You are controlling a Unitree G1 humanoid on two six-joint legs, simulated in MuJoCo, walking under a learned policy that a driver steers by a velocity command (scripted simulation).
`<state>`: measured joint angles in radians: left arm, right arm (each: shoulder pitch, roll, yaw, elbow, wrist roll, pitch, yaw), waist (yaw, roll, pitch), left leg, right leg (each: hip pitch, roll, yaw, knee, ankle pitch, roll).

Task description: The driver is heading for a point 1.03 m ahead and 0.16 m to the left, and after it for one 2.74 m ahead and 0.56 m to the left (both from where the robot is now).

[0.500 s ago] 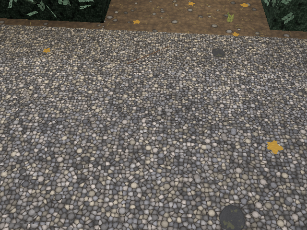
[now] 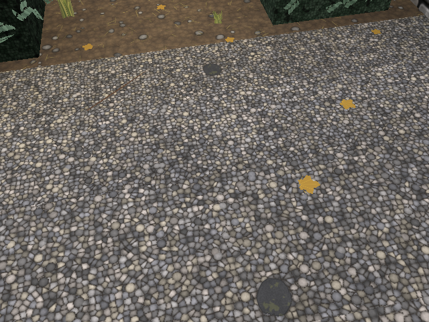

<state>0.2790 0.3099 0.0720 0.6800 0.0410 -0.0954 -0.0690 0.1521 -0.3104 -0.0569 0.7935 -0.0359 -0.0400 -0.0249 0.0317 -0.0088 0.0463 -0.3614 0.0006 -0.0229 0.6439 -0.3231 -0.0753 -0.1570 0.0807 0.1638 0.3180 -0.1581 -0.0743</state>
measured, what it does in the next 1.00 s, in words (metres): walks ahead: left foot, then right foot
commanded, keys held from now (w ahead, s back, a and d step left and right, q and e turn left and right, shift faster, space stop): e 0.10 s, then no key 0.10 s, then w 0.32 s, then w+q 0.48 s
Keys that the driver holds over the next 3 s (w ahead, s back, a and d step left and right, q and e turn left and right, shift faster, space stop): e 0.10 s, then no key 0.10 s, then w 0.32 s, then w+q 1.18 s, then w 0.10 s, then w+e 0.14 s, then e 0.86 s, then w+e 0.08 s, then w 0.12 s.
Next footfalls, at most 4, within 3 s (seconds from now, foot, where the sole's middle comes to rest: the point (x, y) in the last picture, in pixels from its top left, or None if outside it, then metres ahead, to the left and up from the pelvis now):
0.12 left None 0.08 0.14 -0.79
0.62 right None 0.19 -0.13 -0.79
1.32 left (192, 292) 0.64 0.15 -0.97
1.68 right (225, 211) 0.99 0.03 -0.97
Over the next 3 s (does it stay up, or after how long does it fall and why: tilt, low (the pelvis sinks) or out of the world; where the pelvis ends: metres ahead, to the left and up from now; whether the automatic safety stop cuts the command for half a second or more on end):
stays up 1.07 0.14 -0.21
